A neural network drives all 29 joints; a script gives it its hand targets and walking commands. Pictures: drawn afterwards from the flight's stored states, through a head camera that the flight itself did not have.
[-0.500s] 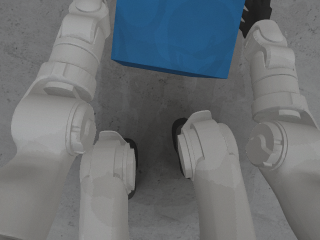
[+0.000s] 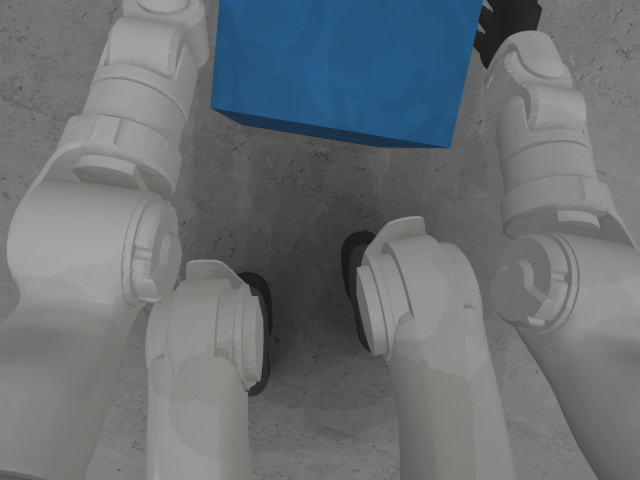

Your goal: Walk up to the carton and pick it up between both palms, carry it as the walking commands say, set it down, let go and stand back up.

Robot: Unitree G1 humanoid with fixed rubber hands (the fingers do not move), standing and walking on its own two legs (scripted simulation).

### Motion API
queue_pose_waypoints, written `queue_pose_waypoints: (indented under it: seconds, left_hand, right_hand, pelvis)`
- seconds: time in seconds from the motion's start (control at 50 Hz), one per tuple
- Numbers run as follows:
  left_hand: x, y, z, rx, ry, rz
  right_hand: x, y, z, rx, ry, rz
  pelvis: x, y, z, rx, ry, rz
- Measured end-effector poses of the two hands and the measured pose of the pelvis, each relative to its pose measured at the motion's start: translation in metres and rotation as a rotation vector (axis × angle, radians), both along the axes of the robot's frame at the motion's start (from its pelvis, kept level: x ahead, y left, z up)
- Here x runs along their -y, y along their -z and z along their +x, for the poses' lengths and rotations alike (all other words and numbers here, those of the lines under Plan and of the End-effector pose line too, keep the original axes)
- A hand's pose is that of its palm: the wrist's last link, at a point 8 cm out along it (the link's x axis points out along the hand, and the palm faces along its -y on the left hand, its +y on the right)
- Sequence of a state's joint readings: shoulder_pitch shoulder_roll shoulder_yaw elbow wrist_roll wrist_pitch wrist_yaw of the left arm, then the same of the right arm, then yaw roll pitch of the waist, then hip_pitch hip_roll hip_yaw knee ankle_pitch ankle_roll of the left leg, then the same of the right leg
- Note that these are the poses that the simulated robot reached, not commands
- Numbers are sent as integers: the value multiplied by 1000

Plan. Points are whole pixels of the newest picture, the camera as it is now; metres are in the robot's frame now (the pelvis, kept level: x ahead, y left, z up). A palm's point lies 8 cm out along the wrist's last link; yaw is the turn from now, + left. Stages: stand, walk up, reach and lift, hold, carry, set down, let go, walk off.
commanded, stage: set down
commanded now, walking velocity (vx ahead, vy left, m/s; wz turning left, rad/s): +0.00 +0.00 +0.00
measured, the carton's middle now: (334, 41) +0.52 -0.10 -0.24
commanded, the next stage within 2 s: let go in 1.88 s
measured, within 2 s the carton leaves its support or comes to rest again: neither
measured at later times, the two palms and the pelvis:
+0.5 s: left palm out of the picture +0.58 +0.04 -0.17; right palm (558, 28) +0.48 -0.31 -0.17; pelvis -0.01 -0.01 +0.00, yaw -1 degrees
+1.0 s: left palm out of the picture +0.59 +0.04 -0.03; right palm out of the picture +0.49 -0.32 -0.04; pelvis +0.00 -0.01 +0.08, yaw -1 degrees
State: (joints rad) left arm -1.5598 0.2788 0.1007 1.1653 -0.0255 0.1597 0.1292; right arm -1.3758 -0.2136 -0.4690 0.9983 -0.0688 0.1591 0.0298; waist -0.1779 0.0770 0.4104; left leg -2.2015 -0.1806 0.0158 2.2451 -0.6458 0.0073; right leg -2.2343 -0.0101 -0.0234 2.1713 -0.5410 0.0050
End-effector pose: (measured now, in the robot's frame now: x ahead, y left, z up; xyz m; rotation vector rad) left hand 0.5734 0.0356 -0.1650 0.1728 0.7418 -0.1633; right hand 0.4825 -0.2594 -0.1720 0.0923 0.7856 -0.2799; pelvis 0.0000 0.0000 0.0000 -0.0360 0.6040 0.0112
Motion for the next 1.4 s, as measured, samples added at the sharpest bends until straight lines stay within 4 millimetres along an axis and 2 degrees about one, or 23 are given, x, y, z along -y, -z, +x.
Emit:
queue_pose_waypoints:
  seconds: [0.12, 0.46, 0.6, 0.72, 0.84, 1.12, 1.4]
  left_hand:
    - [0, 0, -1, 25, 18, 1]
    - [-4, 5, 3, 34, 6, -15]
    - [-7, -7, 7, 84, -6, -12]
    - [-6, -41, 11, 108, -13, 7]
    - [-2, -85, 17, 111, -22, 10]
    - [-10, -171, 21, 115, -40, 5]
    - [-12, -256, 24, 118, -24, -1]
  right_hand:
    - [3, 3, 1, 10, 21, -20]
    - [47, -4, -2, 11, 104, -75]
    - [49, -15, 4, 65, 105, -79]
    - [53, -46, 7, 108, 111, -82]
    - [59, -84, 4, 112, 112, -82]
    - [58, -173, 6, 126, 104, -78]
    - [66, -261, 3, 137, 108, -76]
  pelvis:
    - [1, -2, -4, 11, 2, 1]
    - [11, -2, -5, -24, 26, 13]
    - [14, -4, -7, -21, 36, 21]
    - [13, -17, -7, -30, 48, 33]
    - [13, -41, -4, -73, 58, 45]
    - [16, -113, 5, -185, 65, 57]
    - [15, -190, 18, -216, 67, 55]
